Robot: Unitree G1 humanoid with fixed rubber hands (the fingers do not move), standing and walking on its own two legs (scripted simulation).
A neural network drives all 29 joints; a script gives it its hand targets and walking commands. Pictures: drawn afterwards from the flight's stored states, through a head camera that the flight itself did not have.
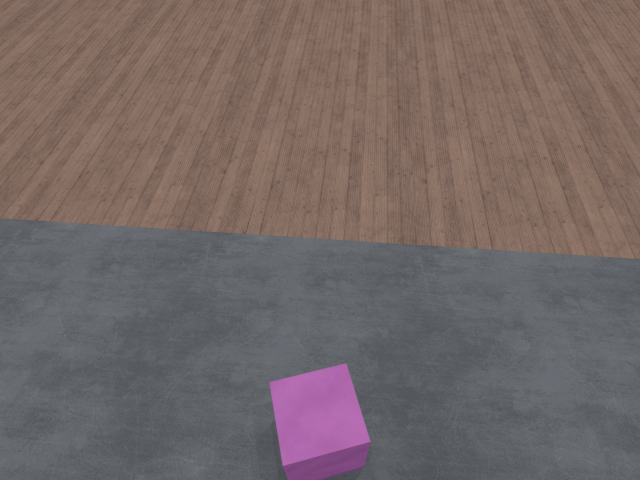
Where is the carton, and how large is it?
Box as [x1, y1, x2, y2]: [269, 363, 369, 479]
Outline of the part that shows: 345,363 269,382 282,464 288,479 322,479 361,468 364,465 369,445 369,438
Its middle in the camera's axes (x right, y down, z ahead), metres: +0.00 +0.51 +1.06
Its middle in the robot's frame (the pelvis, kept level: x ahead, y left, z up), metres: +0.40 +0.04 -0.65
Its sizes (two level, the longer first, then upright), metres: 0.210 0.200 0.250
